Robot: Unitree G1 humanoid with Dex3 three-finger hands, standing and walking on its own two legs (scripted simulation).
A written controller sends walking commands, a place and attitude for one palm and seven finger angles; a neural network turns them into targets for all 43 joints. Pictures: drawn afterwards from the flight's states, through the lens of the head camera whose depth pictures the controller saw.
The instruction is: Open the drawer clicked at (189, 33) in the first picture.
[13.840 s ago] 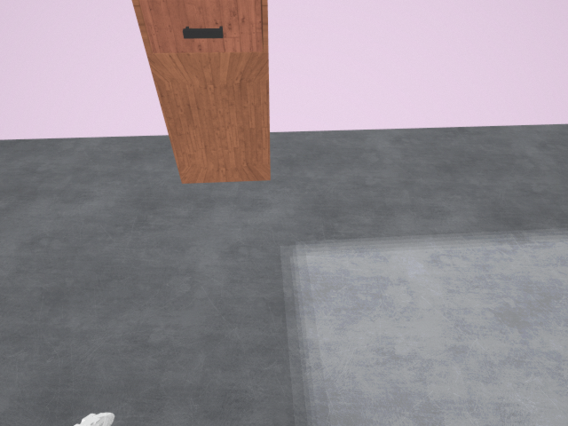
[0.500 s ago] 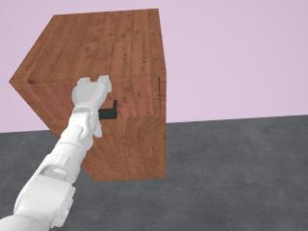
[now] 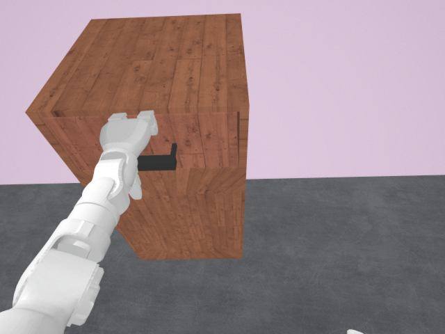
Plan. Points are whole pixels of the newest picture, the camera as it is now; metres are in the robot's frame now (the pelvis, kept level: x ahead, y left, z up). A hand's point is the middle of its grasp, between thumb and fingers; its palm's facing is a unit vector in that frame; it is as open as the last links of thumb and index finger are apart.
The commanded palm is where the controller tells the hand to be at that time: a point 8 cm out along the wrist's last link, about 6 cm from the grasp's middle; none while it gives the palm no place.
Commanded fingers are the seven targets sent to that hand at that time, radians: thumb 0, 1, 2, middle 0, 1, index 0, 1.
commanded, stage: move the hooked fingers above the handle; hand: left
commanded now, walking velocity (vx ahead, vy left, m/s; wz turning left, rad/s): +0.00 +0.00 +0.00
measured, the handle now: (146, 155) +0.50 +0.18 +0.01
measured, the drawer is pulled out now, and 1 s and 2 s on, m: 0.00 0.00 0.00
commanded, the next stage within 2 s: lower the fingers behind the handle in 1.22 s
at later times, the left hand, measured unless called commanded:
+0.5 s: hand (140, 156) +0.44 +0.17 +0.07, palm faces -0.04 -0.05 -1.00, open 13.8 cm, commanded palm +0.42 +0.18 +0.13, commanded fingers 0.00 -0.50 0.30 -0.30 -1.20 -0.30 -1.20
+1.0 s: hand (149, 155) +0.44 +0.15 +0.07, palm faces -0.02 -0.07 -1.00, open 13.8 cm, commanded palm +0.42 +0.18 +0.13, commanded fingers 0.00 -0.50 0.30 -0.30 -1.20 -0.30 -1.20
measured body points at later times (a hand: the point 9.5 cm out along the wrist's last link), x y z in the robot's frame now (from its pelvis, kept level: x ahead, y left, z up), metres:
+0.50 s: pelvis +0.00 +0.01 +0.00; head +0.03 -0.01 +0.45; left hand +0.44 +0.17 +0.12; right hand +0.07 -0.25 -0.14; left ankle -0.01 +0.10 -0.73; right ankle -0.03 -0.07 -0.73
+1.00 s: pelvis +0.00 +0.02 +0.00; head +0.03 +0.00 +0.45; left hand +0.44 +0.16 +0.12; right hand +0.07 -0.24 -0.14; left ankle -0.01 +0.10 -0.73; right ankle -0.03 -0.07 -0.73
